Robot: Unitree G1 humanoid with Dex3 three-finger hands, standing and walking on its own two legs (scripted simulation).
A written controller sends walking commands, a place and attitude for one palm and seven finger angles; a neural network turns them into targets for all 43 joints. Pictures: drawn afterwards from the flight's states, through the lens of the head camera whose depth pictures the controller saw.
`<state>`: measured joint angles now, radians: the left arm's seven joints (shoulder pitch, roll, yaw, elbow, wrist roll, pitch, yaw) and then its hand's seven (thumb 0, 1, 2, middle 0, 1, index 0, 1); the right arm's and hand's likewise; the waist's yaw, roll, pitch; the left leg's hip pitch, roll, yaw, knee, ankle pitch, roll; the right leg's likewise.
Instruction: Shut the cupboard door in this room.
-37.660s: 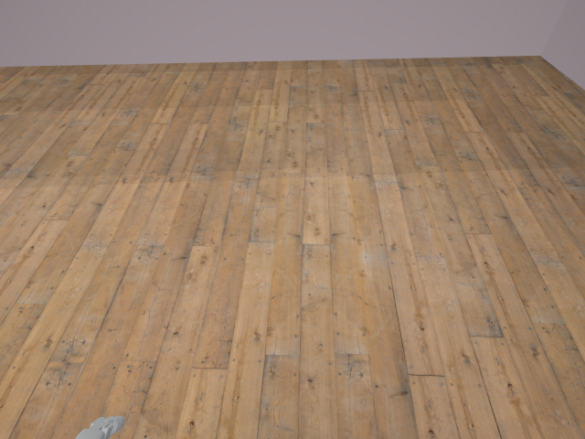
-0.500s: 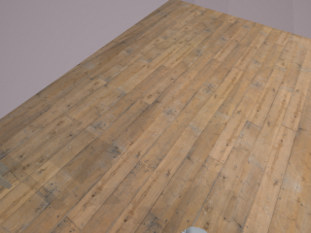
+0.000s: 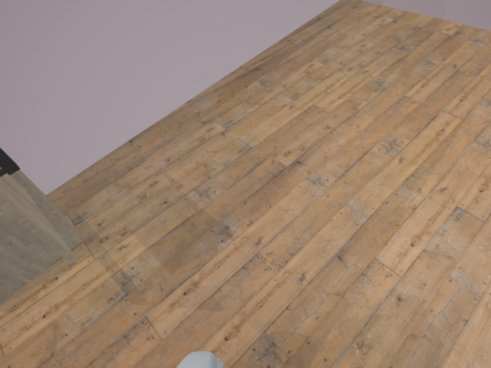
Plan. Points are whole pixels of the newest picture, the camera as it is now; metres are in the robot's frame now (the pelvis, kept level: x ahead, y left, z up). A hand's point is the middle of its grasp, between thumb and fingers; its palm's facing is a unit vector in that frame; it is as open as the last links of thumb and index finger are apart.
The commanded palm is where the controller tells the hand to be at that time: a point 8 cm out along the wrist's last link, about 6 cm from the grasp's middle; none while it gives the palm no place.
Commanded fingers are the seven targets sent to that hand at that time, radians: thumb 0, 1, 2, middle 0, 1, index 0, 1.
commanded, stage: turn or walk to find it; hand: left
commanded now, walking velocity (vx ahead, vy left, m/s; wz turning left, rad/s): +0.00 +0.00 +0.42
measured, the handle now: out of the picture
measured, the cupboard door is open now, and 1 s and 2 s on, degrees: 88 88 88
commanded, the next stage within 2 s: stand and wait in 0.26 s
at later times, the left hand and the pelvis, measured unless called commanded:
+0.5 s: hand out of the picture +0.01 +0.26 -0.17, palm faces +0.20 -0.95 -0.23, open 7.3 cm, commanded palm none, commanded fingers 0.00 0.90 0.90 -0.20 -0.30 -0.20 -0.30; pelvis -0.01 +0.04 +0.00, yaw +9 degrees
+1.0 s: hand out of the picture -0.03 +0.21 -0.17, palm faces +0.35 -0.91 -0.25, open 7.3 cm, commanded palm none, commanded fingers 0.00 0.90 0.90 -0.20 -0.30 -0.20 -0.30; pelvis -0.02 +0.01 +0.00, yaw +19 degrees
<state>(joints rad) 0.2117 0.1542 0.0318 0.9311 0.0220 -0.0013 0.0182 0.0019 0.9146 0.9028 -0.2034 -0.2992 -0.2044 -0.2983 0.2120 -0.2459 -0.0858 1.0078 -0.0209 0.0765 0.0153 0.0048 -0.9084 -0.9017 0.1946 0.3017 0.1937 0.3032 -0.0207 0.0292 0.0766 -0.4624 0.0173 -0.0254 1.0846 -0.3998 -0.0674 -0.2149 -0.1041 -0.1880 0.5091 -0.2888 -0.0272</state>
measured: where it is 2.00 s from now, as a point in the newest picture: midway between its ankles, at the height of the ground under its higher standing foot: outside the picture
